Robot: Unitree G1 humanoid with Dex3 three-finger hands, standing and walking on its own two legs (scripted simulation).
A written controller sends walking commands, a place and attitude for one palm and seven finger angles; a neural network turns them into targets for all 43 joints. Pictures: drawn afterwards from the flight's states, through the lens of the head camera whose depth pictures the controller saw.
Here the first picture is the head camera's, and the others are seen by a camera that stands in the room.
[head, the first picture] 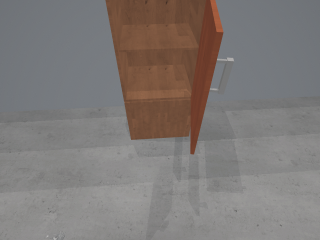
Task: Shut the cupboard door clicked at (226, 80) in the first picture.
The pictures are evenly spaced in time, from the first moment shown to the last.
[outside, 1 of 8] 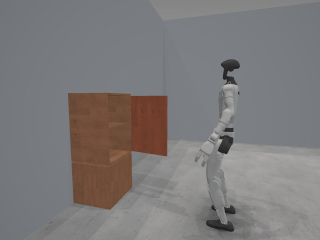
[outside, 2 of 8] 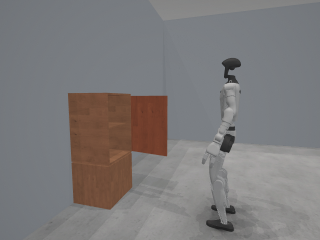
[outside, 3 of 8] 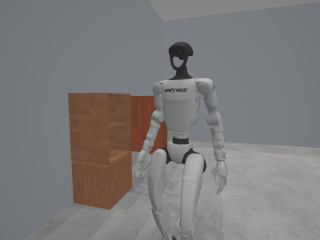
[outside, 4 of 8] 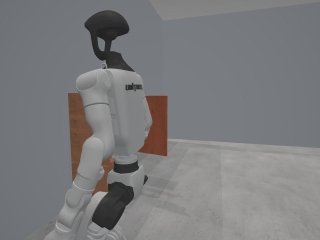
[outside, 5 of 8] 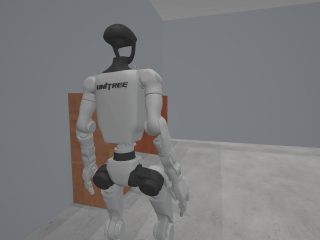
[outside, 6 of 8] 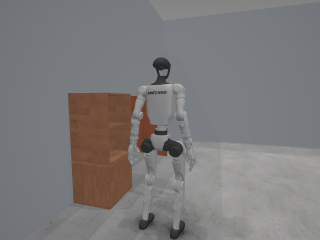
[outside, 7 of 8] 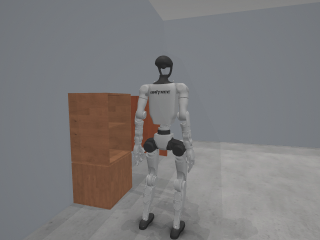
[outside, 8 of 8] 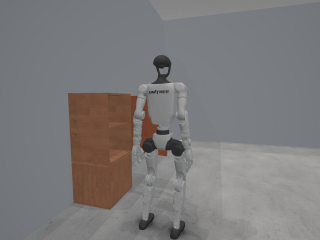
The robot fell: no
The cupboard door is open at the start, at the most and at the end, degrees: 79 79 79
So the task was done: no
